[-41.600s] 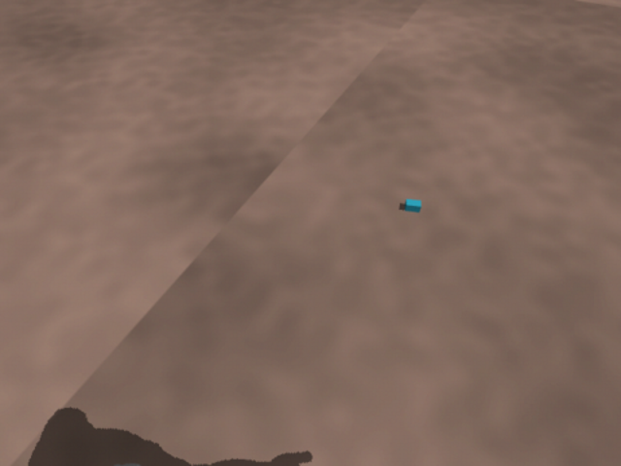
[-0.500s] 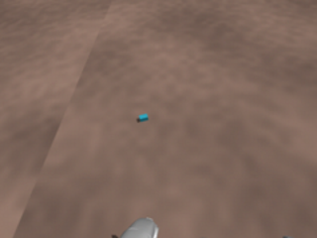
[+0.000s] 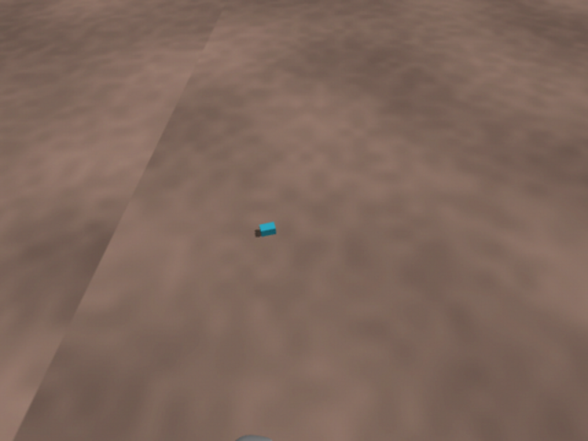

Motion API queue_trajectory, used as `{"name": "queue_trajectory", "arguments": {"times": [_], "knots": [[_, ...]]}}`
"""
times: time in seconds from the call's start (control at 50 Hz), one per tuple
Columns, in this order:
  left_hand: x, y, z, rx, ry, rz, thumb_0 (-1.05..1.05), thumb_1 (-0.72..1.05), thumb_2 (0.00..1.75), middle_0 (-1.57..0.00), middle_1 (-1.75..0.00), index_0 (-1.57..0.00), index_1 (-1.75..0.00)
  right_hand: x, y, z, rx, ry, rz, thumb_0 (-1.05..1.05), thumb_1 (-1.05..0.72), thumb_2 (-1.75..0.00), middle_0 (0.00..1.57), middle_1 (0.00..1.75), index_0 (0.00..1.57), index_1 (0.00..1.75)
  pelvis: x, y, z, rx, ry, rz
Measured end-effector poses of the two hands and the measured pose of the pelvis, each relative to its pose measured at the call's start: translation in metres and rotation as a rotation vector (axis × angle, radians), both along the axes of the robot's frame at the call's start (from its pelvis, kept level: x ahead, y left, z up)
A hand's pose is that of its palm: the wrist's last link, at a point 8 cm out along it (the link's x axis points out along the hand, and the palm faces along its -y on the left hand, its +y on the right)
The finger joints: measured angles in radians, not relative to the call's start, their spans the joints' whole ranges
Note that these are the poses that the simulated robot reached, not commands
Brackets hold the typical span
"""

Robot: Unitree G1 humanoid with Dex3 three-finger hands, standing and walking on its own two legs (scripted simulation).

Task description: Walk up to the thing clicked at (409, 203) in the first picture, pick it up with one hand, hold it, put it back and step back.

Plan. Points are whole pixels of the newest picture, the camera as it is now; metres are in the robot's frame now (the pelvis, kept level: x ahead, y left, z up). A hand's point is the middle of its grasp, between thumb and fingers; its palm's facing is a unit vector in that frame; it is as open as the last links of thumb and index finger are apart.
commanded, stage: step back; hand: left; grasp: from above
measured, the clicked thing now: (267, 229) +1.04 +0.22 -0.74
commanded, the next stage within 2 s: stand in 0.48 s
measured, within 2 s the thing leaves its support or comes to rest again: neither
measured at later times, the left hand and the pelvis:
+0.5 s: hand (124, 438) +0.14 +0.29 -0.14, palm faces +0.00 -0.94 -0.35, open 7.3 cm; pelvis +0.04 +0.03 +0.01, yaw -1 degrees
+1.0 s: hand out of the picture +0.11 +0.28 -0.13, palm faces -0.04 -0.94 -0.34, open 7.3 cm; pelvis +0.04 +0.03 +0.02, yaw -1 degrees
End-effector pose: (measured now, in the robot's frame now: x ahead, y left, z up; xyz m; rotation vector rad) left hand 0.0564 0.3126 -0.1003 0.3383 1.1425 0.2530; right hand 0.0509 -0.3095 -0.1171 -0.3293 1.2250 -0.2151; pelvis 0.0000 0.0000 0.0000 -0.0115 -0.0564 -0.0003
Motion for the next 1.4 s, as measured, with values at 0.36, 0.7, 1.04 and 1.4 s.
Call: {"name": "queue_trajectory", "arguments": {"times": [0.36, 0.7, 1.04, 1.4], "knots": [[0.054, 0.021, -0.013, -0.044, 0.034, -0.002, 0.0, 0.91, 0.9, -0.21, -0.3, -0.21, -0.3, 0.079, 0.043, 0.014, 0.001, -0.062, 0.027, 0.0, -0.9, -0.9, 0.2, 0.3, 0.2, 0.3, 0.038, 0.027, 0.005, -0.001, 0.014, -0.009], [0.074, 0.014, 0.004, -0.053, 0.035, -0.035, 0.0, 0.91, 0.9, -0.21, -0.3, -0.21, -0.3, 0.1, 0.051, 0.025, 0.04, -0.106, 0.021, 0.0, -0.9, -0.9, 0.2, 0.3, 0.21, 0.3, 0.043, 0.032, 0.021, 0.01, -0.001, -0.017], [0.05, 0.009, 0.004, -0.05, 0.095, -0.037, 0.0, 0.91, 0.9, -0.21, -0.3, -0.21, -0.3, 0.044, 0.035, 0.019, 0.031, 0.013, -0.035, 0.0, -0.9, -0.9, 0.2, 0.3, 0.2, 0.3, 0.035, 0.026, 0.023, 0.012, 0.002, -0.018], [0.051, 0.005, 0.005, -0.048, 0.096, -0.037, 0.0, 0.91, 0.9, -0.21, -0.3, -0.21, -0.3, 0.042, 0.034, 0.017, 0.038, 0.024, -0.022, 0.0, -0.9, -0.9, 0.2, 0.3, 0.2, 0.3, 0.037, 0.021, 0.023, 0.011, 0.012, -0.015]]}}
